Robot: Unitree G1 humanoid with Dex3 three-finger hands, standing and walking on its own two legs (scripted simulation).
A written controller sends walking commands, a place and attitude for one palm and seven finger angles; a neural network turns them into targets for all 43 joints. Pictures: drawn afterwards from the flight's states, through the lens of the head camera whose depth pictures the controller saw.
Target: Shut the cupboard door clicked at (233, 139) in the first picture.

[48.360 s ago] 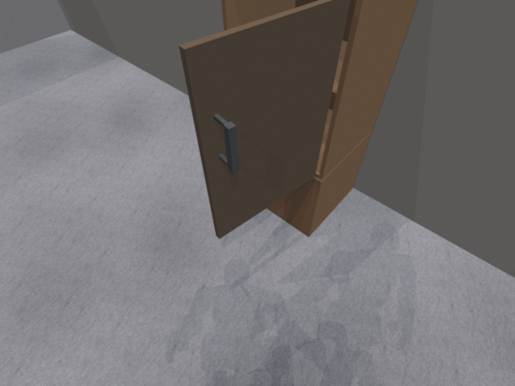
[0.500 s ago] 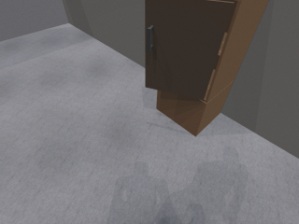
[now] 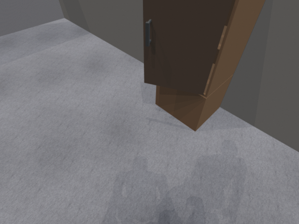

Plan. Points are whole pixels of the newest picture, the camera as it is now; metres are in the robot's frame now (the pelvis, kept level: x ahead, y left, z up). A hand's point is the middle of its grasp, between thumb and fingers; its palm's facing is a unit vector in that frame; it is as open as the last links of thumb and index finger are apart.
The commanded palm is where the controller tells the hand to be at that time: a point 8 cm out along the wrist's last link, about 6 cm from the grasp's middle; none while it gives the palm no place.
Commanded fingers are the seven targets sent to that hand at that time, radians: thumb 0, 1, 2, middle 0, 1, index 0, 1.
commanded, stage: look to check the result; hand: left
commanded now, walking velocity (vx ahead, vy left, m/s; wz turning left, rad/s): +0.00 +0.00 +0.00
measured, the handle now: (148, 33) +1.05 +0.05 +0.03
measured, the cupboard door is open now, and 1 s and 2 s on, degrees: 27 27 27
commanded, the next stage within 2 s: walk to a spot facing it in 0.26 s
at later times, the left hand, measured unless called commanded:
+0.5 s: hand out of the picture +0.02 +0.19 -0.18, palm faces +0.03 -0.98 -0.21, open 7.4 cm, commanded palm none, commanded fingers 0.00 0.90 0.90 -0.20 -0.30 -0.20 -0.30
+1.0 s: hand (86, 197) +0.24 +0.23 -0.17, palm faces +0.17 -0.97 -0.16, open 7.4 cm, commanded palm none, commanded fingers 0.00 0.90 0.90 -0.20 -0.30 -0.20 -0.30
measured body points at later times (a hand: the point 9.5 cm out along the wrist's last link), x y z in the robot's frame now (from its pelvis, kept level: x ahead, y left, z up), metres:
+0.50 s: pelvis +0.01 +0.01 +0.00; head +0.02 +0.01 +0.45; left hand +0.02 +0.24 -0.16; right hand +0.01 -0.23 -0.16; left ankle +0.00 +0.11 -0.74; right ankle +0.00 -0.10 -0.74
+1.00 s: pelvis +0.17 +0.04 -0.01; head +0.21 +0.05 +0.44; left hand +0.23 +0.28 -0.16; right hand +0.08 -0.17 -0.15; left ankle +0.02 +0.11 -0.74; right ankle +0.31 -0.08 -0.71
